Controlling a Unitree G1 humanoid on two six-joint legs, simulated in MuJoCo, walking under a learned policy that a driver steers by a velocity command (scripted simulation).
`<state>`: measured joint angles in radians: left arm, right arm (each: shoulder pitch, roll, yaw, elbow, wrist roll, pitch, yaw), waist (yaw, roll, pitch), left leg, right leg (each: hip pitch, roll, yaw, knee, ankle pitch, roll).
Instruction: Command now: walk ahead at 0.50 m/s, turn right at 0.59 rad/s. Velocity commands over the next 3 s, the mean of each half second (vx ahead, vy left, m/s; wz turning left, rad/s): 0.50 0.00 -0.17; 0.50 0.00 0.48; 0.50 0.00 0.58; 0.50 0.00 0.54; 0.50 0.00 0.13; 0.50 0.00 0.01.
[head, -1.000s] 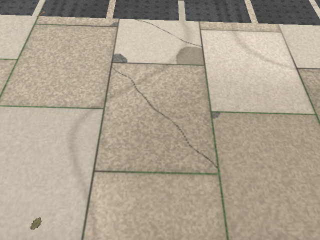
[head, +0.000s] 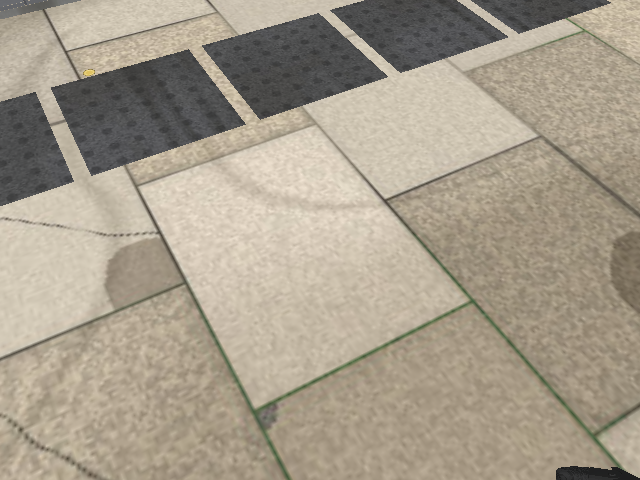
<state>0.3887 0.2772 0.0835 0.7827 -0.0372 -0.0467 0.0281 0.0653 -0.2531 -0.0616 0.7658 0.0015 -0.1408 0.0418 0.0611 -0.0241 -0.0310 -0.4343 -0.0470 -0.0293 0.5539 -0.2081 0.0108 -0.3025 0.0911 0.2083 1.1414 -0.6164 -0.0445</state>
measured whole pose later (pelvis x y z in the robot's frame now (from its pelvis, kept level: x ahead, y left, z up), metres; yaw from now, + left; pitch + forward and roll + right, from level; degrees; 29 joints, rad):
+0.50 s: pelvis +0.25 -0.03 +0.00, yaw -2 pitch +4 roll +0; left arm 0.00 0.21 0.04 0.60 0.01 -0.10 -0.03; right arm 0.44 -0.26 -0.05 0.94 0.02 -0.06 0.00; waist -0.10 0.01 0.02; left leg -0.16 0.01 -0.05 0.82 -0.52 0.02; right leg -0.48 0.00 -0.03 0.56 -0.13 -0.05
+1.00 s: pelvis +0.50 +0.03 -0.01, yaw +15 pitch +2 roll -2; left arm 0.29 0.29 0.09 0.85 -0.01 -0.06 0.01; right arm 0.08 -0.29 -0.07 0.70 0.02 -0.02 0.04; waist 0.04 0.02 0.05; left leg -0.53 0.01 0.04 0.68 -0.19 0.09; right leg -0.09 -0.12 -0.18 0.79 -0.48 0.06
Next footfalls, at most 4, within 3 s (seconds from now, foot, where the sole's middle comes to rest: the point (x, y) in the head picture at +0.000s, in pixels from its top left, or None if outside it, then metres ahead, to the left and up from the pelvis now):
0.46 right None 0.38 -0.15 -0.76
0.96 left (278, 423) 0.61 0.15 -0.76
1.46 right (325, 297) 0.95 0.07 -0.76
1.98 left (174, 275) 0.99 0.46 -0.76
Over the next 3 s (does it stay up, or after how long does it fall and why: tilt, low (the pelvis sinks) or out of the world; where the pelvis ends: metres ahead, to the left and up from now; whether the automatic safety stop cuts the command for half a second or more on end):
stays up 1.34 0.68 0.01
